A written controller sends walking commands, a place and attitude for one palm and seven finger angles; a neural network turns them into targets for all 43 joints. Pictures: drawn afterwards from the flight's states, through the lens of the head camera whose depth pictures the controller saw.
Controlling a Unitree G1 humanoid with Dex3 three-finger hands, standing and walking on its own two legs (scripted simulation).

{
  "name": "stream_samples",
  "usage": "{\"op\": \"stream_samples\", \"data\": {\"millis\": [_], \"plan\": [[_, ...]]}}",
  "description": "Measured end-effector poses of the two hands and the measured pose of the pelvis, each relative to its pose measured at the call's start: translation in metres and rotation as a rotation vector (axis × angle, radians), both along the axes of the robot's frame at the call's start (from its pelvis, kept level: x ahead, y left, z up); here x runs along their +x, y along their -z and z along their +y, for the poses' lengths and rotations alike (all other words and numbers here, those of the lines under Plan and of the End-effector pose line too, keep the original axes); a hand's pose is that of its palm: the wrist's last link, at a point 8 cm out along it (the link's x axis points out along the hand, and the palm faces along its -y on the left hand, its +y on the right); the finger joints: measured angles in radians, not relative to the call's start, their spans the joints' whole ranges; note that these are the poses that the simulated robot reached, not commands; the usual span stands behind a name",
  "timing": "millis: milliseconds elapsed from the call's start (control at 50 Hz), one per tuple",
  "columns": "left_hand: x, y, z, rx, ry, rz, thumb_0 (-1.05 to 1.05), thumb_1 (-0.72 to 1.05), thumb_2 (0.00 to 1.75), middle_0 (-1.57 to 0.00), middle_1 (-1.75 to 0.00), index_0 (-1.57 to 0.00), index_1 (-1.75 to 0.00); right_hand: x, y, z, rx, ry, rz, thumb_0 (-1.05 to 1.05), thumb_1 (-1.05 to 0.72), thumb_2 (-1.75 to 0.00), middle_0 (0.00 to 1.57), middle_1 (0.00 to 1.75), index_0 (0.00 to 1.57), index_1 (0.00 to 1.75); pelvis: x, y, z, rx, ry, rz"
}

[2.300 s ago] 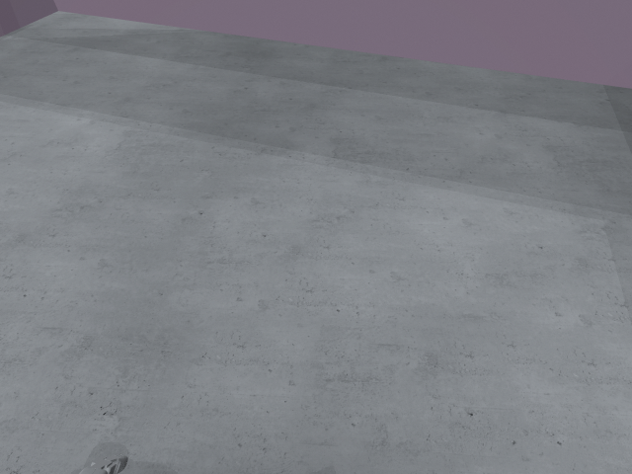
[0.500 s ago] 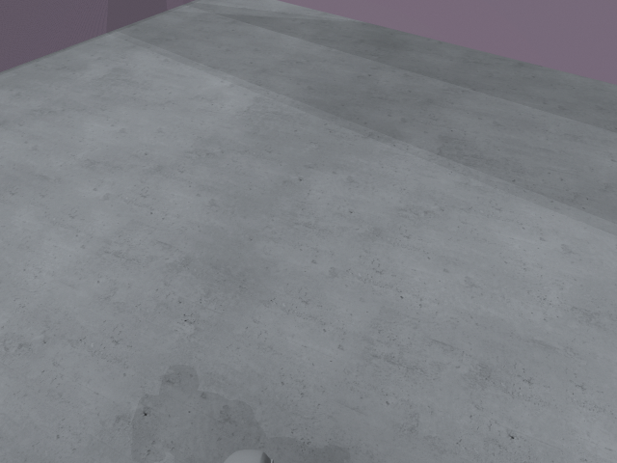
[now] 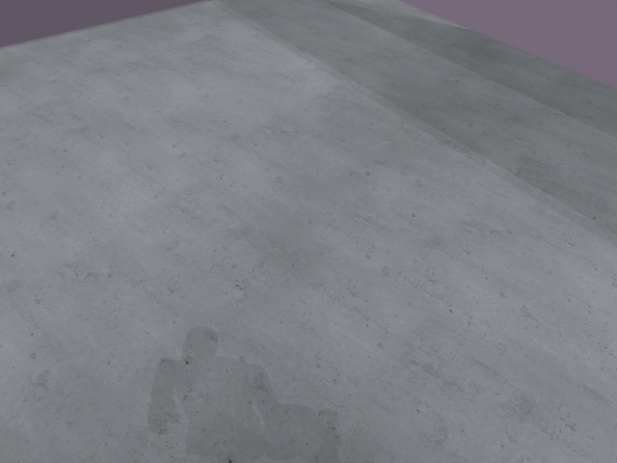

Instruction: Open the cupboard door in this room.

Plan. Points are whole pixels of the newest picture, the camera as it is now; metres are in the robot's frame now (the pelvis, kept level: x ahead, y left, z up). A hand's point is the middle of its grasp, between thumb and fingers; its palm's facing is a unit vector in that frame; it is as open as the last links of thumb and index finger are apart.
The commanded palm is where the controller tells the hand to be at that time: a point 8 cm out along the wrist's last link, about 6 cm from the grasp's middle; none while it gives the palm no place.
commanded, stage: turn or walk to find it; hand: left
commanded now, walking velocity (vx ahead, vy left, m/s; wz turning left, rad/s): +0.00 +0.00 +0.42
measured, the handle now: out of the picture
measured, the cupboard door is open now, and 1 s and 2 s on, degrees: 0 0 0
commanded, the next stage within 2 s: none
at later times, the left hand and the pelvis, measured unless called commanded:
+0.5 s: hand out of the picture -0.04 +0.18 -0.17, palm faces +0.28 -0.93 -0.24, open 7.4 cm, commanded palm none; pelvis -0.04 -0.02 +0.00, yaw +15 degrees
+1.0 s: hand out of the picture -0.08 +0.18 -0.15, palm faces +0.46 -0.84 -0.28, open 7.4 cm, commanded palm none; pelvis -0.07 -0.04 -0.01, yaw +27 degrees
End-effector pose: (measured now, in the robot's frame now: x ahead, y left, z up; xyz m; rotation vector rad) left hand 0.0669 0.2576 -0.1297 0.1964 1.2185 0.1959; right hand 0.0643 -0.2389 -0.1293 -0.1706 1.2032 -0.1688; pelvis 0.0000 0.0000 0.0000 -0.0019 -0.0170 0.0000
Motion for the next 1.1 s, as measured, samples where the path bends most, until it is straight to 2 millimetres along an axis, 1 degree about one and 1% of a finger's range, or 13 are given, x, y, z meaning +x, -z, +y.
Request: {"op": "stream_samples", "data": {"millis": [80, 140, 240, 360, 440, 560, 640, 720, 800, 860, 940, 1020, 1100], "plan": [[0.007, -0.008, -0.017, 0.016, -0.006, -0.066, 0.0, 0.91, 0.9, -0.19, -0.3, -0.2, -0.29, -0.016, 0.014, -0.013, 0.023, -0.006, 0.04, 0.0, -0.91, -0.89, 0.2, 0.3, 0.2, 0.3, -0.007, 0.004, -0.013, 0.013, -0.038, 0.002], [0.002, -0.011, -0.03, 0.038, -0.015, -0.109, 0.0, 0.91, 0.9, -0.2, -0.3, -0.2, -0.29, -0.025, 0.027, -0.028, 0.037, -0.012, 0.067, 0.0, -0.91, -0.89, 0.2, 0.3, 0.2, 0.3, -0.014, 0.01, -0.024, 0.016, -0.067, 0.002], [-0.028, -0.019, -0.044, 0.033, -0.067, -0.096, 0.0, 0.9, 0.9, -0.2, -0.3, -0.2, -0.3, -0.032, 0.022, -0.045, 0.032, -0.047, 0.117, 0.0, -0.91, -0.89, 0.2, 0.3, 0.2, 0.3, -0.022, 0.002, -0.034, 0.028, -0.122, -0.007], [-0.066, -0.014, -0.049, 0.01, -0.141, -0.043, 0.0, 0.9, 0.9, -0.2, -0.3, -0.2, -0.3, -0.034, 0.013, -0.053, 0.001, -0.1, 0.157, 0.0, -0.91, -0.89, 0.2, 0.3, 0.2, 0.3, -0.027, -0.003, -0.036, 0.033, -0.186, -0.002], [-0.098, -0.004, -0.044, -0.01, -0.201, -0.005, 0.0, 0.9, 0.9, -0.2, -0.3, -0.2, -0.3, -0.021, 0.009, -0.042, -0.022, -0.159, 0.161, 0.0, -0.91, -0.89, 0.19, 0.3, 0.19, 0.3, -0.032, -0.001, -0.029, 0.032, -0.223, 0.003], [-0.155, 0.024, -0.018, -0.039, -0.308, 0.072, 0.0, 0.9, 0.9, -0.2, -0.3, -0.2, -0.3, 0.013, 0.008, -0.005, -0.056, -0.268, 0.054, 0.0, -0.91, -0.89, 0.19, 0.3, 0.19, 0.3, -0.047, 0.014, -0.008, 0.008, -0.284, 0.008], [-0.179, 0.024, -0.005, -0.036, -0.349, 0.123, 0.0, 0.9, 0.9, -0.2, -0.3, -0.2, -0.29, 0.024, -0.002, 0.018, -0.049, -0.313, -0.004, 0.0, -0.91, -0.89, 0.2, 0.3, 0.2, 0.3, -0.054, 0.009, -0.003, 0.008, -0.301, 0.004], [-0.184, 0.013, 0.0, -0.026, -0.375, 0.095, 0.0, 0.91, 0.9, -0.19, -0.3, -0.2, -0.29, 0.029, -0.005, 0.033, -0.03, -0.352, -0.022, 0.0, -0.91, -0.89, 0.2, 0.3, 0.2, 0.3, -0.058, 0.003, -0.001, 0.002, -0.33, 0.002], [-0.179, 0.004, -0.002, -0.007, -0.39, 0.05, 0.0, 0.91, 0.9, -0.19, -0.3, -0.19, -0.29, 0.031, -0.001, 0.036, -0.004, -0.377, -0.025, 0.0, -0.91, -0.89, 0.2, 0.3, 0.2, 0.3, -0.061, 0.001, -0.005, 0.004, -0.36, 0.002], [-0.171, -0.002, -0.009, 0.012, -0.397, 0.009, 0.0, 0.91, 0.9, -0.19, -0.3, -0.19, -0.29, 0.031, 0.006, 0.03, 0.014, -0.391, -0.014, 0.0, -0.91, -0.89, 0.2, 0.3, 0.2, 0.3, -0.063, 0.003, -0.013, 0.01, -0.389, 0.004], [-0.167, -0.006, -0.025, 0.046, -0.41, -0.051, 0.0, 0.91, 0.9, -0.19, -0.3, -0.2, -0.29, 0.032, 0.022, 0.015, 0.035, -0.408, 0.012, 0.0, -0.91, -0.89, 0.2, 0.3, 0.2, 0.3, -0.064, 0.01, -0.029, 0.016, -0.428, 0.006], [-0.18, -0.013, -0.045, 0.042, -0.449, -0.064, 0.0, 0.9, 0.9, -0.2, -0.3, -0.2, -0.29, 0.032, 0.021, 0.003, 0.024, -0.44, 0.056, 0.0, -0.91, -0.89, 0.2, 0.3, 0.2, 0.3, -0.068, 0.005, -0.037, 0.022, -0.476, 0.001], [-0.198, -0.012, -0.059, 0.019, -0.486, -0.034, 0.0, 0.9, 0.9, -0.2, -0.3, -0.2, -0.3, 0.031, 0.015, -0.005, 0.005, -0.467, 0.081, 0.0, -0.91, -0.89, 0.2, 0.3, 0.2, 0.3, -0.071, 0.0, -0.04, 0.025, -0.517, 0.002]]}}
